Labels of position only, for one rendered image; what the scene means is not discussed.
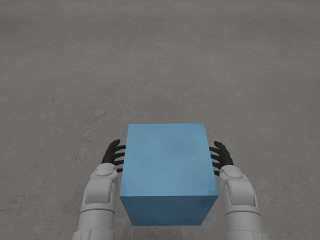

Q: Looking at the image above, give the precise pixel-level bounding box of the left robot hand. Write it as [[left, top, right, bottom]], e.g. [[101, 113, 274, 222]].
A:
[[101, 139, 126, 173]]

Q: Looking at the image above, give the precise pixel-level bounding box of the carton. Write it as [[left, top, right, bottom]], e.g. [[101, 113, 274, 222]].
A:
[[119, 123, 219, 226]]

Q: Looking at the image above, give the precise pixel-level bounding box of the right robot hand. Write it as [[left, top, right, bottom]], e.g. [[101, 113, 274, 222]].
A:
[[209, 141, 234, 177]]

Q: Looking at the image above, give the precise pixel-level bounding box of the left robot forearm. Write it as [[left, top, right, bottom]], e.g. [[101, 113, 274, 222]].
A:
[[72, 163, 118, 240]]

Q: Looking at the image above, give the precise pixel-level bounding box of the right robot forearm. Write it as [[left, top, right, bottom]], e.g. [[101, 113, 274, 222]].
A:
[[219, 165, 270, 240]]

